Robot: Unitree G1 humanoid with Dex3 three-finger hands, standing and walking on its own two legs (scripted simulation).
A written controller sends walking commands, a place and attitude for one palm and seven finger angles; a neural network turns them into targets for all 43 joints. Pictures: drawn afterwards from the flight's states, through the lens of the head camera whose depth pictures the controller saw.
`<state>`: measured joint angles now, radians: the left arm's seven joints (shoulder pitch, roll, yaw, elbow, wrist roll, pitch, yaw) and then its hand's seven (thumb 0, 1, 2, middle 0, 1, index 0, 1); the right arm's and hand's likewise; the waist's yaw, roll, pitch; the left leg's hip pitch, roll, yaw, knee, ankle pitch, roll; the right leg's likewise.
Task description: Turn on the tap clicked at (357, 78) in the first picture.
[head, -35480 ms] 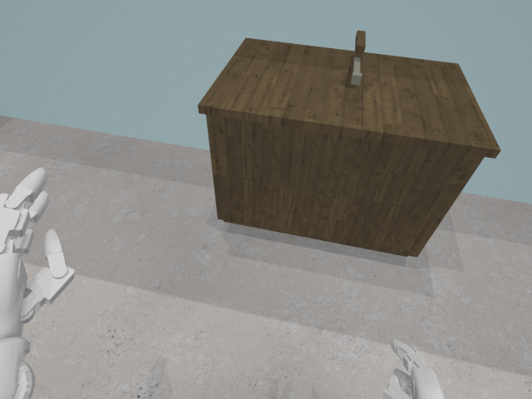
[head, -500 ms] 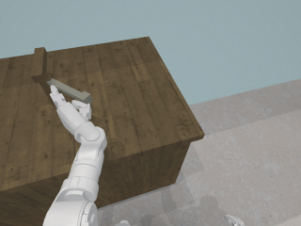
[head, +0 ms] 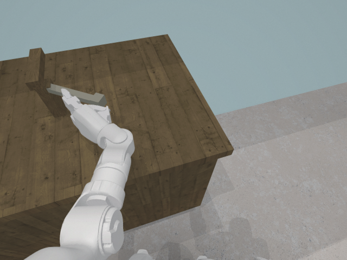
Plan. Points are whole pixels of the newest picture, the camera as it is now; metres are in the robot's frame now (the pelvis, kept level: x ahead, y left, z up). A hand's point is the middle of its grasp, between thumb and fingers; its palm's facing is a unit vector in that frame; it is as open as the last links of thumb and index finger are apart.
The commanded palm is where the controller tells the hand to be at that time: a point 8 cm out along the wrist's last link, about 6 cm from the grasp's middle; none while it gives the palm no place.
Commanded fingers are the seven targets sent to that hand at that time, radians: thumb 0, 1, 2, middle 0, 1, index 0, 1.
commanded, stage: push the lever round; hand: left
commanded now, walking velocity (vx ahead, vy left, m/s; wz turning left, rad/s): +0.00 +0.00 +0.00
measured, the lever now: (98, 101) +0.48 +0.18 +0.09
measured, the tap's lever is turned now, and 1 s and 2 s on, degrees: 53 75 75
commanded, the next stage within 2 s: lift the hand up off the lever in 0.58 s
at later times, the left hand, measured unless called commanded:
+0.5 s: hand (118, 98) +0.50 +0.14 +0.08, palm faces +0.79 -0.60 -0.15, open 7.5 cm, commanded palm +0.44 +0.14 +0.08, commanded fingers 0.00 0.90 0.90 -0.15 -0.15 -0.15 -0.15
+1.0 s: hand (116, 94) +0.50 +0.14 +0.09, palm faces +0.78 -0.61 -0.14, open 7.8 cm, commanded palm +0.45 +0.15 +0.10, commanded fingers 0.00 0.90 0.90 -0.15 -0.15 -0.15 -0.15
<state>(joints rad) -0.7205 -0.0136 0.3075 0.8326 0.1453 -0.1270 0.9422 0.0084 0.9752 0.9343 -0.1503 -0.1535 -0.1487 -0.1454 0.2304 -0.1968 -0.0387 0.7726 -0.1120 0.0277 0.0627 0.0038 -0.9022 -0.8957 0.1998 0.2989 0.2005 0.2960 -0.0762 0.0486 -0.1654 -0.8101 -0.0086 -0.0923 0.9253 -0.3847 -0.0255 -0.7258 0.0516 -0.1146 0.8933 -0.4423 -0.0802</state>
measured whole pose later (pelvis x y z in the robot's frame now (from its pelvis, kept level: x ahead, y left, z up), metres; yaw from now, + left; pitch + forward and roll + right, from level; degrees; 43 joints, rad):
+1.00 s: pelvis +0.02 -0.01 +0.00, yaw +0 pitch +19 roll -1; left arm -0.84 0.01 0.41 0.91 0.19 -0.08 0.98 0.02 0.91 0.91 -0.15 -0.15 -0.15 -0.15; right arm 0.29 -0.20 -0.05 0.77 -0.14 0.01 0.10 0.00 -0.90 -0.90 0.20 0.30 0.20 0.30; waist -0.12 0.05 -0.18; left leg -0.82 0.00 -0.09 0.89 -0.40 -0.03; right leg -0.74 0.06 -0.11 0.86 -0.45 -0.09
